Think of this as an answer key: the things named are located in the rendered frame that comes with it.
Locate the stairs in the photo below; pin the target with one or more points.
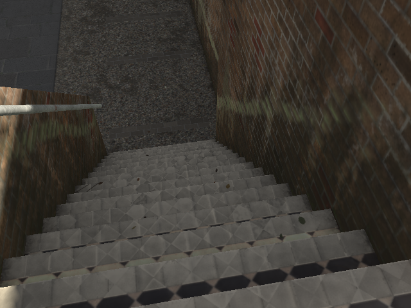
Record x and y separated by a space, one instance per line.
170 222

